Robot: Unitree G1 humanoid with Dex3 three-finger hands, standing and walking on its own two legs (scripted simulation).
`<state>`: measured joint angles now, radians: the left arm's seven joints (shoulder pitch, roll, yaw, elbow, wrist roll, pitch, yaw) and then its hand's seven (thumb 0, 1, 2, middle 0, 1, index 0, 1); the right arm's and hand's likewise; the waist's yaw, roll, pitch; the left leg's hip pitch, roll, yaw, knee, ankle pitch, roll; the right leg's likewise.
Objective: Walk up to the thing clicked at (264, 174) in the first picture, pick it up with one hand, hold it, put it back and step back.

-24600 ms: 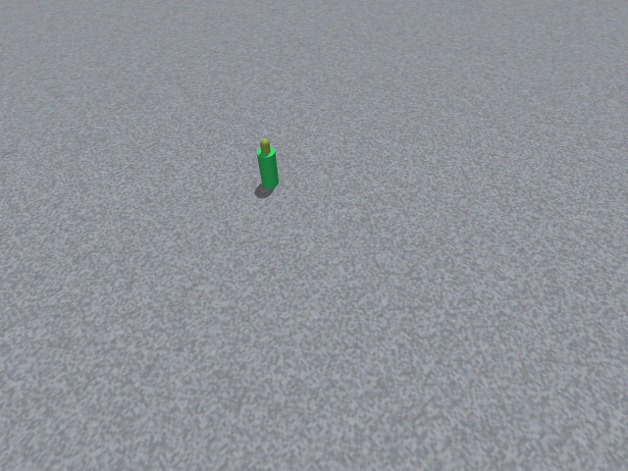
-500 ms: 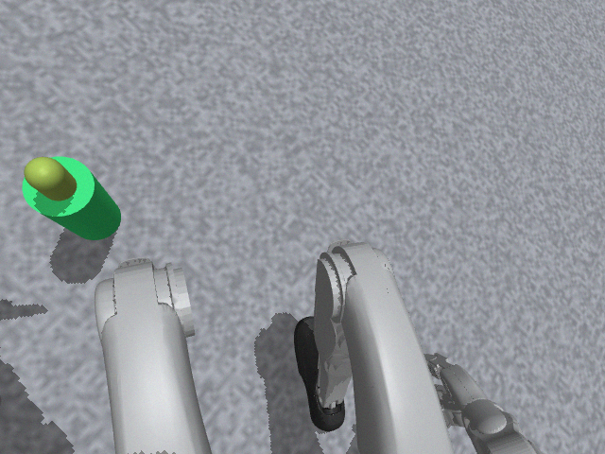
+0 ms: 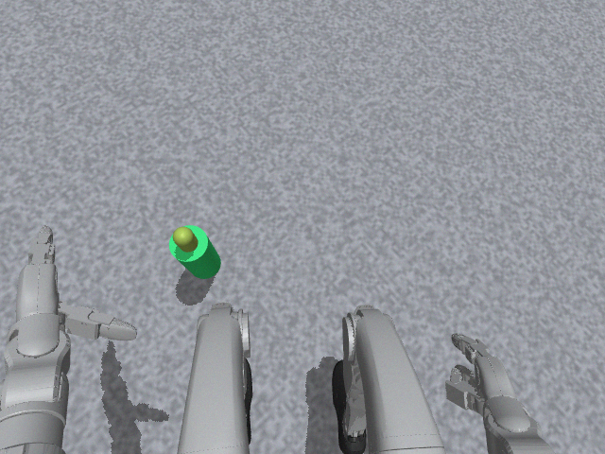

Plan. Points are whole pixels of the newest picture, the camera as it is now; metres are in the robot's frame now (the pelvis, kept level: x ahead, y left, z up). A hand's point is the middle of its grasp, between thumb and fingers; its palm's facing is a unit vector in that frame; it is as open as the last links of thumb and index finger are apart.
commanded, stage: home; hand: left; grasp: from the side
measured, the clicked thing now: (194, 250) +0.45 +0.24 -0.40
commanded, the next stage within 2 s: none
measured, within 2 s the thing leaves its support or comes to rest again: neither
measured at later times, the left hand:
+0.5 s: hand (64, 320) +0.25 +0.22 +0.10, palm faces +0.16 -0.93 -0.33, open 17.5 cm
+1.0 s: hand (63, 366) +0.22 +0.19 +0.14, palm faces +0.17 -0.94 -0.28, open 17.5 cm
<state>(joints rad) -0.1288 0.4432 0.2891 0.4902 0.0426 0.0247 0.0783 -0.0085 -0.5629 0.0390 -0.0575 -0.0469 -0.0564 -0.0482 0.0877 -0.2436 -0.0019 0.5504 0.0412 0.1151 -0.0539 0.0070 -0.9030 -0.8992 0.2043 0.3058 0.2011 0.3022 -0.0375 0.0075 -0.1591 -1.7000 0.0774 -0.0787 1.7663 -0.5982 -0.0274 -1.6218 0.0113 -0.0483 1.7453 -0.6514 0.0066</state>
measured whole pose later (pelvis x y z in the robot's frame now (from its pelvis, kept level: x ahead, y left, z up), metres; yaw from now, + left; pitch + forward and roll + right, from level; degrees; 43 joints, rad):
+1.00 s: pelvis +0.06 +0.00 +0.19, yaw +4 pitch +7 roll -2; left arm 0.47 0.20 -0.02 -0.02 -0.01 0.27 0.14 -0.01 -0.54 0.05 -0.05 -0.05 -0.05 -0.05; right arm 0.26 -0.21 0.02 0.48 0.01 -0.10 -0.17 0.01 -0.90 -0.90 0.20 0.31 0.20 0.30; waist -0.02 0.04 -0.10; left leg -0.66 0.06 -0.03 0.96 -0.44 -0.03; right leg -0.57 -0.01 -0.05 0.92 -0.47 0.01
